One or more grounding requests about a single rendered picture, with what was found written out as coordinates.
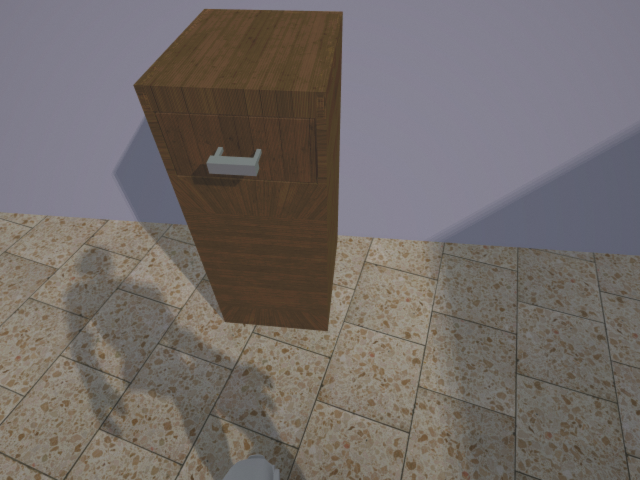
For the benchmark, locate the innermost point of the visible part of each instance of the drawer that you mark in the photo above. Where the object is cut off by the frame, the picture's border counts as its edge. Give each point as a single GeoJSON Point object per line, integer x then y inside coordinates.
{"type": "Point", "coordinates": [288, 144]}

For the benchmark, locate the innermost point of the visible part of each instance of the handle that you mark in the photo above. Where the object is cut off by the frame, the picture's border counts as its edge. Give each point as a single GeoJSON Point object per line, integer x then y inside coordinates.
{"type": "Point", "coordinates": [228, 165]}

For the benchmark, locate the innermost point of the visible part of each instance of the robot left thigh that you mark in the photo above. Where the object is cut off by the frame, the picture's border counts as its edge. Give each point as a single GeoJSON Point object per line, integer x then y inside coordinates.
{"type": "Point", "coordinates": [253, 469]}

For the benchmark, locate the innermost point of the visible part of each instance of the cabinet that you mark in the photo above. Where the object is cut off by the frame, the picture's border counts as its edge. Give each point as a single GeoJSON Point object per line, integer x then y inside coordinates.
{"type": "Point", "coordinates": [268, 247]}

